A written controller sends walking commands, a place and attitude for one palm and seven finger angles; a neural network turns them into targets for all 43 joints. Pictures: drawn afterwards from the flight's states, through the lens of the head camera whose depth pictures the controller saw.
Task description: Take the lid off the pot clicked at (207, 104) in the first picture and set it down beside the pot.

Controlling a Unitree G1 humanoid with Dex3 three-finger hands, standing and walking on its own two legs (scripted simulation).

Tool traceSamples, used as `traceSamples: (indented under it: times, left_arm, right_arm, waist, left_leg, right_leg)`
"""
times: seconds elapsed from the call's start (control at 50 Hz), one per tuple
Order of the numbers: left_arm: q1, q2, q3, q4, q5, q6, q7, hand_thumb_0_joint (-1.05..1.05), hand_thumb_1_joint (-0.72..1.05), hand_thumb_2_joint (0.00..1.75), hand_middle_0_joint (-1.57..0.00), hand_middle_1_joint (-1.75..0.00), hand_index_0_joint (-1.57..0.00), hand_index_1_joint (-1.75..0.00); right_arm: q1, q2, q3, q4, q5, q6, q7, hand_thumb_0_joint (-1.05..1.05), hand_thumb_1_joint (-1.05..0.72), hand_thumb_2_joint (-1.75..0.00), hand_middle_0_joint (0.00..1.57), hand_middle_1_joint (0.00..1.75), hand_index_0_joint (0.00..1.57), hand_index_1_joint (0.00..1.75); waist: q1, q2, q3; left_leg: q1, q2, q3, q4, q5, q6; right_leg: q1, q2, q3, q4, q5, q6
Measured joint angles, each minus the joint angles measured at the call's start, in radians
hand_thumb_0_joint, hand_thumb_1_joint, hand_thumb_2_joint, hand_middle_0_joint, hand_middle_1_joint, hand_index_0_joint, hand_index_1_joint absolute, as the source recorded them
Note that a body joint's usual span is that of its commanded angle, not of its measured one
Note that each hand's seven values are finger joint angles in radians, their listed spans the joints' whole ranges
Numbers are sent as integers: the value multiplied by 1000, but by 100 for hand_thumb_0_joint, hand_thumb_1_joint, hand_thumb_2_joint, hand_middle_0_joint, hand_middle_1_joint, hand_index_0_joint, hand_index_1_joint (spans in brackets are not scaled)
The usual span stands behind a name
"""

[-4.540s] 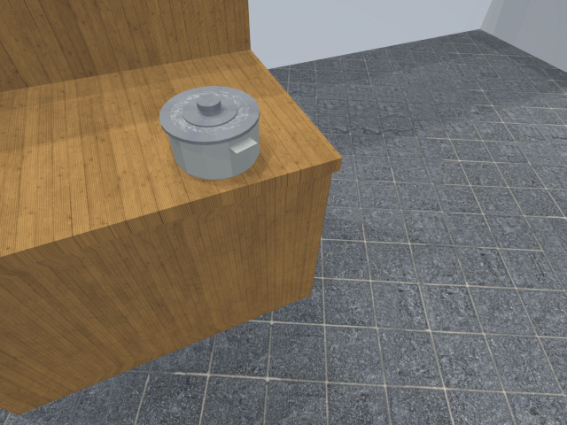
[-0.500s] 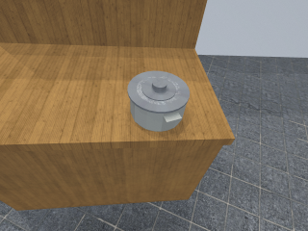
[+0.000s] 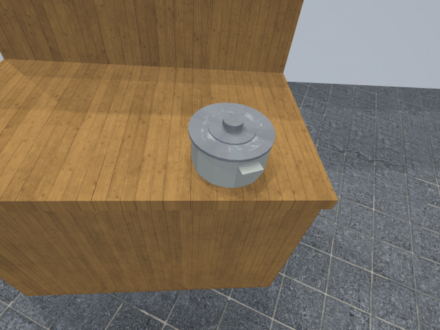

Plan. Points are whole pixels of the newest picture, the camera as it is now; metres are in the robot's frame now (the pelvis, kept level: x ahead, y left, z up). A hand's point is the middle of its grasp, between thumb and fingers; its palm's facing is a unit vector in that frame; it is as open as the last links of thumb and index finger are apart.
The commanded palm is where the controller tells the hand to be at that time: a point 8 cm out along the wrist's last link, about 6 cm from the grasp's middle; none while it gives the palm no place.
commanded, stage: shuffle to correct the standing spot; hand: left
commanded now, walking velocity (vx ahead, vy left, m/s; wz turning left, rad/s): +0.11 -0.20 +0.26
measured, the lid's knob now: (233, 121) +0.54 +0.02 +0.09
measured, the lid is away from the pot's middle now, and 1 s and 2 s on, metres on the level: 0.00 0.00 0.00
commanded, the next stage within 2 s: come to a stop and stand still in 1.14 s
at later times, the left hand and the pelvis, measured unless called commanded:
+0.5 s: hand out of the picture -0.03 +0.11 -0.20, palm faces +0.13 -0.98 -0.14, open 7.4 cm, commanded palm none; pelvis +0.04 -0.05 -0.01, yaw +6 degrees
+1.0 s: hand out of the picture +0.07 +0.04 -0.19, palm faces +0.15 -0.97 -0.17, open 7.4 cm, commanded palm none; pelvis +0.11 -0.12 -0.01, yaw +6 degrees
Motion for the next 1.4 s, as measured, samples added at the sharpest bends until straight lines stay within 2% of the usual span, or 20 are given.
traceSamples:
  times: [0.26,0.36,0.46,0.5,0.66,0.72,0.74,0.8,0.86,0.92,0.96,1.02,1.04,1.06,1.1,1.14,1.24,1.34,1.38,1.4]
  left_arm:
    - [-5,2,14,6,0,3,-6,1,91,89,-20,-30,-20,-30]
    - [13,-4,20,7,-3,8,-6,1,91,89,-20,-30,-20,-30]
    - [22,-13,25,11,-2,14,-6,1,91,89,-20,-30,-20,-30]
    - [19,-18,25,14,-2,16,-7,1,91,89,-20,-30,-20,-30]
    - [-52,-30,23,-11,-1,16,-16,1,91,89,-20,-30,-20,-30]
    - [-83,-25,33,-33,-5,3,-17,1,91,89,-20,-30,-20,-30]
    - [-87,-25,37,-39,-4,0,-15,1,91,89,-20,-30,-20,-30]
    - [-83,-13,45,-58,0,-5,-9,1,91,89,-20,-30,-20,-30]
    - [-73,-14,47,-72,5,-5,1,1,91,89,-20,-30,-20,-30]
    - [-56,-25,43,-79,7,2,7,0,91,89,-20,-30,-20,-30]
    - [-44,-30,40,-76,8,11,7,1,91,89,-20,-30,-20,-30]
    - [-27,-31,38,-69,-2,26,-1,1,91,89,-20,-30,-20,-30]
    - [-25,-27,39,-67,-10,31,-5,1,91,89,-20,-30,-20,-30]
    - [-34,-18,41,-65,-16,41,-6,1,91,89,-20,-30,-20,-30]
    - [-64,3,49,-77,-15,66,-7,1,91,89,-20,-30,-20,-30]
    - [-114,19,58,-97,-4,76,-15,1,91,89,-20,-30,-20,-30]
    - [-210,39,64,-168,-4,66,-29,1,91,89,-20,-30,-20,-30]
    - [-216,46,56,-166,-4,48,-26,1,91,89,-20,-30,-20,-30]
    - [-188,61,50,-158,-4,26,-21,1,91,89,-20,-30,-20,-30]
    - [-186,53,48,-137,-3,20,-15,1,91,89,-20,-30,-20,-30]
  right_arm:
    - [43,18,-18,33,-9,17,-5,1,-93,-90,20,30,20,30]
    - [59,22,-24,33,-12,17,-8,1,-92,-90,20,30,20,30]
    - [79,31,-26,29,-12,8,-11,1,-92,-90,20,30,20,30]
    - [85,37,-25,33,-12,4,-13,1,-92,-90,20,30,20,30]
    - [51,47,-30,11,-20,-6,-29,2,-93,-90,20,30,20,30]
    - [42,38,-30,5,-16,-9,-32,1,-93,-90,20,30,20,30]
    - [41,32,-32,9,-12,-6,-32,1,-93,-90,20,30,20,30]
    - [42,30,-37,22,-11,11,-35,1,-92,-90,20,30,20,30]
    - [16,20,-41,24,-12,19,-40,1,-92,-90,20,30,20,30]
    - [-30,8,-42,7,-10,21,-41,1,-91,-90,20,30,20,30]
    - [-63,5,-38,-12,-8,18,-44,1,-91,-90,20,30,20,30]
    - [-94,6,-27,-48,-5,0,-48,1,-91,-90,20,30,20,30]
    - [-101,10,-25,-61,-9,-8,-50,1,-91,-90,20,30,20,30]
    - [-104,19,-20,-74,-9,-12,-52,1,-91,-90,20,30,20,30]
    - [-92,28,-10,-91,-9,-13,-49,1,-91,-90,20,30,20,30]
    - [-69,27,-7,-85,-13,-13,-49,1,-91,-90,20,30,20,30]
    - [-53,12,-11,-54,-23,13,-28,1,-91,-90,20,30,20,30]
    - [-59,-15,-31,-72,-25,26,-11,1,-92,-90,20,30,20,30]
    - [-47,-13,-34,-82,-18,27,-9,1,-92,-90,20,30,20,30]
    - [-51,-21,-37,-78,-15,30,-9,1,-92,-90,20,30,20,30]
  waist:
    - [-22,1,-13]
    - [-25,13,-16]
    - [-31,7,-10]
    - [-31,-6,-7]
    - [-30,-32,13]
    - [-36,-8,32]
    - [-37,8,34]
    - [-31,4,23]
    - [-14,-5,34]
    - [-4,-4,55]
    - [-5,-7,71]
    - [-20,-1,87]
    - [-29,-4,90]
    - [-36,-23,98]
    - [-38,-49,107]
    - [-28,-47,107]
    - [1,-13,102]
    - [-22,35,86]
    - [-25,9,63]
    - [-25,18,65]
  left_leg:
    - [-19,-3,-45,2,-39,-25]
    - [-39,15,-73,63,-82,-41]
    - [-51,48,-68,152,-115,-34]
    - [-46,50,-69,180,-119,-57]
    - [-43,43,-56,142,-140,-83]
    - [-40,56,-76,122,-130,-103]
    - [-43,67,-85,137,-138,-93]
    - [-84,67,-42,311,-301,-72]
    - [-125,61,12,477,-369,-67]
    - [-139,52,54,495,-360,-63]
    - [-123,41,79,416,-333,-55]
    - [-34,36,100,196,-154,-16]
    - [-17,44,102,178,-134,21]
    - [-14,45,111,196,-149,30]
    - [9,53,117,201,-178,16]
    - [28,66,100,168,-169,-8]
    - [31,108,51,90,-111,-50]
    - [-5,156,18,108,-113,-97]
    - [-36,146,27,171,-151,-117]
    - [-43,146,17,205,-184,-121]
  right_leg:
    - [-12,13,-32,9,-18,-34]
    - [-2,35,-60,24,-42,-47]
    - [19,51,-94,73,-100,-65]
    - [29,48,-104,106,-134,-67]
    - [-56,42,-59,209,-186,-74]
    - [-50,54,-55,127,-127,-79]
    - [-36,68,-67,110,-120,-90]
    - [8,77,-87,67,-126,-122]
    - [53,86,-89,24,-121,-140]
    - [85,105,-86,5,-124,-150]
    - [97,119,-84,13,-132,-155]
    - [63,150,-96,144,-137,-135]
    - [3,153,-97,289,-123,-95]
    - [-68,149,-68,470,-154,-63]
    - [-186,145,-2,748,-202,-37]
    - [-264,115,37,836,-179,-29]
    - [-322,6,95,660,-118,-8]
    - [-212,-35,36,297,-88,8]
    - [-140,-53,44,124,-14,1]
    - [-146,-47,48,140,-12,11]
